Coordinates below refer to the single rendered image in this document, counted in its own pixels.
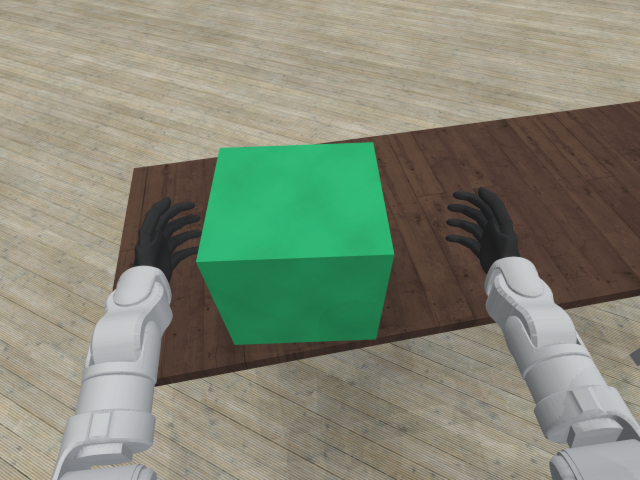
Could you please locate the robot right hand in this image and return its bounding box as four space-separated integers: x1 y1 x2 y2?
446 187 520 274

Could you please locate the robot left hand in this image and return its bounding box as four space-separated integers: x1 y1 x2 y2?
133 197 202 283

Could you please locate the carton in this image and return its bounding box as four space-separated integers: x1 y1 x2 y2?
196 142 394 345

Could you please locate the robot left forearm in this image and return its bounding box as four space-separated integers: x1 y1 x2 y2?
51 266 173 480

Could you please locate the table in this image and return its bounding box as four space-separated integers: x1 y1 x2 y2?
112 101 640 387

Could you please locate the robot right forearm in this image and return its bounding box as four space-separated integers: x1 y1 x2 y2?
484 257 640 448

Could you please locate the robot right upper arm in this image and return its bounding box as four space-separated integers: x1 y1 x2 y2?
549 439 640 480

